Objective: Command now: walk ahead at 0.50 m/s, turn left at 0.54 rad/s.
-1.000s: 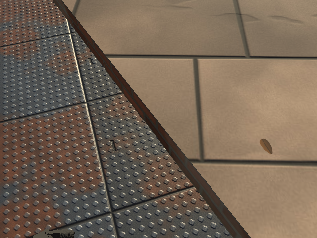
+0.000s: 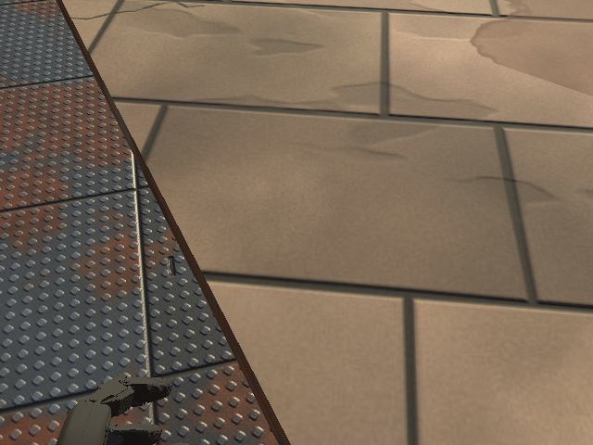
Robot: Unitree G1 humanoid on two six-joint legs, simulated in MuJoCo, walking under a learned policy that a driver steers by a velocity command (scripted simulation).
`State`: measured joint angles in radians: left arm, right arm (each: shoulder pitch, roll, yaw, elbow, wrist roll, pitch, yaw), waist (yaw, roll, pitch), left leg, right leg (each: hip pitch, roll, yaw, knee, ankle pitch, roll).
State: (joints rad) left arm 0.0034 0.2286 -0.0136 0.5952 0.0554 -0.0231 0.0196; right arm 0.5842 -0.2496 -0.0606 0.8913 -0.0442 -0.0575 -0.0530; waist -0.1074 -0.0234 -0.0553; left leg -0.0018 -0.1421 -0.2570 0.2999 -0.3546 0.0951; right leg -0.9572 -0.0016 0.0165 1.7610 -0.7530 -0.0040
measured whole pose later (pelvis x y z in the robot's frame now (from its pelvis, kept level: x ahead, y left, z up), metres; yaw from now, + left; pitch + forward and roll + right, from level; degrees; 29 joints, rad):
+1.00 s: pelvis +0.61 +0.02 +0.00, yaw +33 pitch +1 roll +0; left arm 0.19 0.21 -0.05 0.61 0.07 -0.05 -0.06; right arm 0.52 -0.26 -0.05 0.99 -0.07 -0.06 0.11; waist -0.02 0.03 -0.01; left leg -0.24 -0.12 -0.08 0.52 -0.29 0.10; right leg -1.14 -0.05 0.08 2.18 -0.67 0.02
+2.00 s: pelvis +1.04 +0.33 +0.00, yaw +44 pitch +3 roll +1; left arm 0.13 0.20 -0.01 0.69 -0.02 -0.07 0.03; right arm 0.46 -0.18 0.00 1.01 0.00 0.00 0.00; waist 0.00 -0.01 -0.05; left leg -0.23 -0.02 0.04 0.48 -0.31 0.03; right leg -1.13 -0.08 0.01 1.94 -0.43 0.00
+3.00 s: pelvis +1.32 +0.58 +0.01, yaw +23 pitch +3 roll +0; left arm 0.18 0.32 0.13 0.74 -0.02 0.04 0.05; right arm 0.15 -0.20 -0.08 0.68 -0.03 -0.01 -0.03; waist 0.00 -0.05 0.01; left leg -0.33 0.00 0.03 0.45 -0.18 0.02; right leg -0.60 0.04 0.08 1.22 -0.45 0.08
